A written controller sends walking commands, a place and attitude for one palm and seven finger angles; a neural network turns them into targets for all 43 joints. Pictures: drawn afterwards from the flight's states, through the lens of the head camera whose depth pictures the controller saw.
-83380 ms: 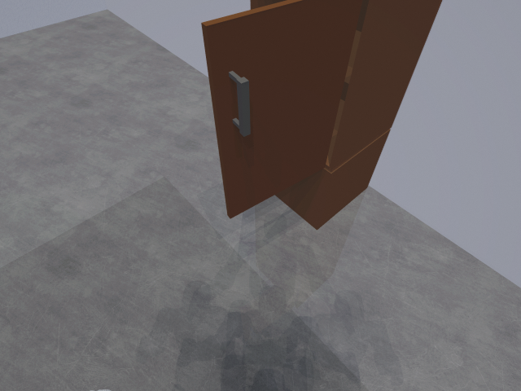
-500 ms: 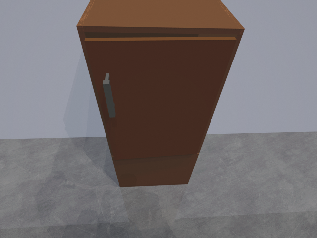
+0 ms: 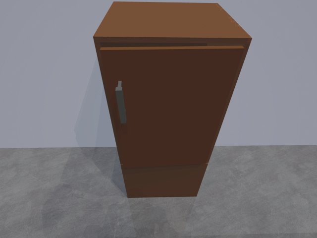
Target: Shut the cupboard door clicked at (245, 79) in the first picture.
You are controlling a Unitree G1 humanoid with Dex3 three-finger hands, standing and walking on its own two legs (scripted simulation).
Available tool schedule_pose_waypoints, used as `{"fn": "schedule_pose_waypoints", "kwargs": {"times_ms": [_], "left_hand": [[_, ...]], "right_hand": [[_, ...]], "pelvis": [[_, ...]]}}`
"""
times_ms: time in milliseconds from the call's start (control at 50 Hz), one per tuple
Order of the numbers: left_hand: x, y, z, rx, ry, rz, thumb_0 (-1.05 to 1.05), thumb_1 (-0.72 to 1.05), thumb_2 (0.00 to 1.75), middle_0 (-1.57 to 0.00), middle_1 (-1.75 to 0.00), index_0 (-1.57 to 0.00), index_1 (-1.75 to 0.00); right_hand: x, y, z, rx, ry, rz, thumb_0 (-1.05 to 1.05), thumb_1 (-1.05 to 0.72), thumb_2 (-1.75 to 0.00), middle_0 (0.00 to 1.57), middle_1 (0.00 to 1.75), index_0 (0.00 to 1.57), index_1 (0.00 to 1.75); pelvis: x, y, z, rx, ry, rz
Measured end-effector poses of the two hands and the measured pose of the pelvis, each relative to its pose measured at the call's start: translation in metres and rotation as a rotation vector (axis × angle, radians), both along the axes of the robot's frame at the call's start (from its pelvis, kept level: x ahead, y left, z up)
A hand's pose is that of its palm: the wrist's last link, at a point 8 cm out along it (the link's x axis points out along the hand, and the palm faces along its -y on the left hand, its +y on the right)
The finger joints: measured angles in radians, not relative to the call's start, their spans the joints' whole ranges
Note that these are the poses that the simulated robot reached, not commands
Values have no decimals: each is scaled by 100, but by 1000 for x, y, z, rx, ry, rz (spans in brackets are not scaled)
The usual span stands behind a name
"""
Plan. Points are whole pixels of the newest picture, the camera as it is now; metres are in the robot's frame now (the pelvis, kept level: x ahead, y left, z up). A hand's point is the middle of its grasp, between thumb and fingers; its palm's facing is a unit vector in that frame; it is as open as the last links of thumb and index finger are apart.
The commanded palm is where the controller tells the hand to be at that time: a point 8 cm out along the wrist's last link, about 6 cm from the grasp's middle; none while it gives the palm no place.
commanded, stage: look again from close up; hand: left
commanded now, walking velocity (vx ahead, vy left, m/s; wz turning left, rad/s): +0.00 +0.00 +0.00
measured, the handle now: (121, 102) +0.50 +0.15 +0.09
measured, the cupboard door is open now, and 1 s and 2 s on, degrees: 3 3 3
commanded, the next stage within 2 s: shuffle to correct the standing spot in 0.26 s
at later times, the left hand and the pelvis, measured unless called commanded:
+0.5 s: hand out of the picture -0.03 +0.22 -0.17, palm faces +0.00 -0.98 -0.21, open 7.4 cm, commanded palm none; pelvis -0.02 +0.03 +0.01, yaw +0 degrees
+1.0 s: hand out of the picture -0.06 +0.15 -0.19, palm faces +0.10 -0.99 -0.09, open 7.4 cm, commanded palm none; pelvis +0.01 +0.01 +0.00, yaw +4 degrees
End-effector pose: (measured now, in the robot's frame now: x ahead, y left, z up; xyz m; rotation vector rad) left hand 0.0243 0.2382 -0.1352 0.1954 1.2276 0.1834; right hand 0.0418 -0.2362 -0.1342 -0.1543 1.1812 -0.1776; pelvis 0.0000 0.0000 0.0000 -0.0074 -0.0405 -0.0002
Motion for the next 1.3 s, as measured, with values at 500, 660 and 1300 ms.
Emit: {"fn": "schedule_pose_waypoints", "kwargs": {"times_ms": [500,660,1300], "left_hand": [[-56,27,-8,-44,128,-3,1,91,89,-20,-30,-19,-30],[-90,12,-7,-70,219,50,1,91,89,-20,-30,-19,-30],[46,-48,-1,-17,56,86,2,93,89,-20,-30,-19,-30]], "right_hand": [[-41,26,10,-19,112,4,1,-91,-90,20,30,20,30],[-62,32,2,12,187,-24,1,-90,-90,20,30,20,30],[-10,-41,-17,27,278,-32,1,-90,-90,20,30,20,30]], "pelvis": [[-23,29,6,-10,5,7],[-20,24,6,-7,16,23],[56,-54,-4,-13,34,87]]}}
